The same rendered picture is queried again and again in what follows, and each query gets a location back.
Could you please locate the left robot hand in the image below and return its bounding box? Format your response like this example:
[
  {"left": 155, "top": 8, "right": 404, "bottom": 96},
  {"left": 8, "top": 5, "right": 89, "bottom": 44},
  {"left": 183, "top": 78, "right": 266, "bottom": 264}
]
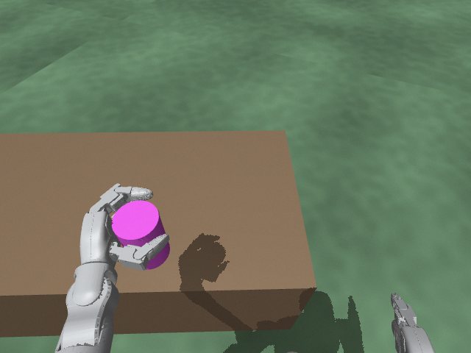
[{"left": 79, "top": 184, "right": 169, "bottom": 271}]

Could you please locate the left robot arm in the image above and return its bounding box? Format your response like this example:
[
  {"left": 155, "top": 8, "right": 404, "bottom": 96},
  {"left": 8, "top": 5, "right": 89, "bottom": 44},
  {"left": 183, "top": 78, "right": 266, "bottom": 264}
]
[{"left": 54, "top": 261, "right": 119, "bottom": 353}]

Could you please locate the right robot hand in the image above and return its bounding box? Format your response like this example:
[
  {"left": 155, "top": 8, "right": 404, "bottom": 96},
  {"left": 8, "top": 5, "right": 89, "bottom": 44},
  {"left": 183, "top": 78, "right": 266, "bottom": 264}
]
[{"left": 391, "top": 293, "right": 435, "bottom": 353}]

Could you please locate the can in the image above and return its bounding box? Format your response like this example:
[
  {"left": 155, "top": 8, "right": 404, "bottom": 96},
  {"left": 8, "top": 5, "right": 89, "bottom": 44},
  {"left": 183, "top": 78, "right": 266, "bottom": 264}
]
[{"left": 112, "top": 200, "right": 170, "bottom": 270}]

